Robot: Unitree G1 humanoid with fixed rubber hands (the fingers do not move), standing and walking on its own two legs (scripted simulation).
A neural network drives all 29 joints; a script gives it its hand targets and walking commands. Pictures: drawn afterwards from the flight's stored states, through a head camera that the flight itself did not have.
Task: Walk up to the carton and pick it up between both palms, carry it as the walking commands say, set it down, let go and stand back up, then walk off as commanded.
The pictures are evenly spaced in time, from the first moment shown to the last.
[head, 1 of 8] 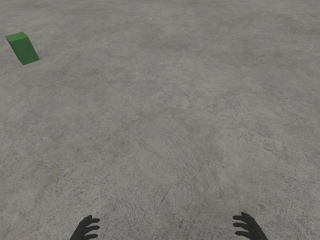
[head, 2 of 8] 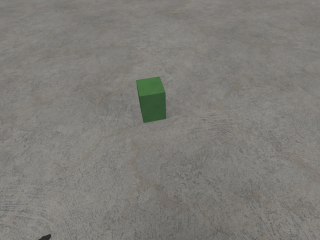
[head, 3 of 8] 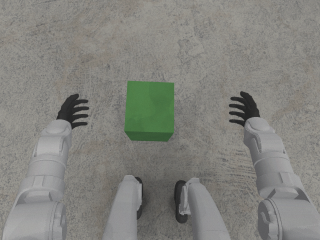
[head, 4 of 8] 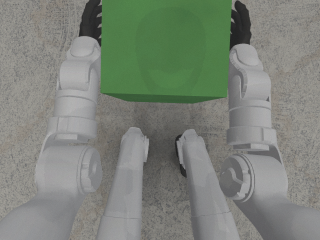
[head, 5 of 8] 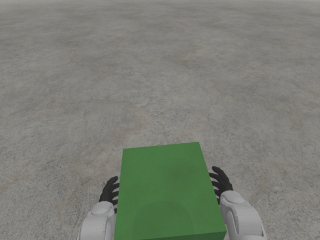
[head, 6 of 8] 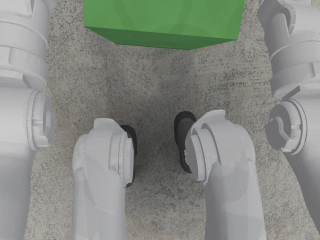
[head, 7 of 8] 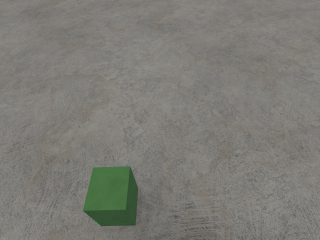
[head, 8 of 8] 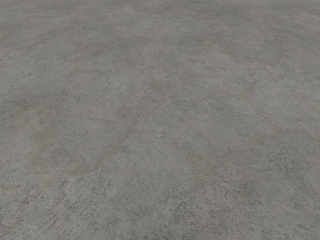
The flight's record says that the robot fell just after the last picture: no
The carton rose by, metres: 0.66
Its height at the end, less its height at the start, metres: +0.00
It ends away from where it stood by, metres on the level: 0.12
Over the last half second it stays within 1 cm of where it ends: yes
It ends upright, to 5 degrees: yes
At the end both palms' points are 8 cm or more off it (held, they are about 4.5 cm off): yes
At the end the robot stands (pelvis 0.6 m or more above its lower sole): yes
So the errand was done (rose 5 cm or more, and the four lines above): yes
